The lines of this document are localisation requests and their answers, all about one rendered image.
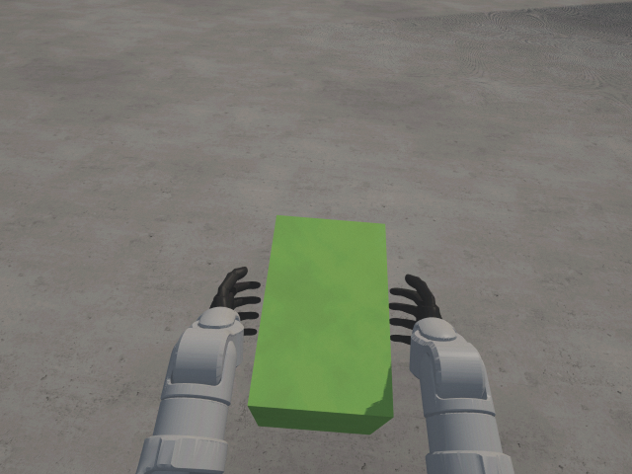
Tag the robot left forearm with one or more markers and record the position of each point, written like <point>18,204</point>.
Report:
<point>188,437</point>

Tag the robot left hand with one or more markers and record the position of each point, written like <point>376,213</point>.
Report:
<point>227,291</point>

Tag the robot right forearm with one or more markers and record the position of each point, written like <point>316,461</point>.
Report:
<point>457,402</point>

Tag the robot right hand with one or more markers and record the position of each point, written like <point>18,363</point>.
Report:
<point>422,297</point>

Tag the carton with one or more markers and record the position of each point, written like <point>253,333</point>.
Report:
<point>323,355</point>

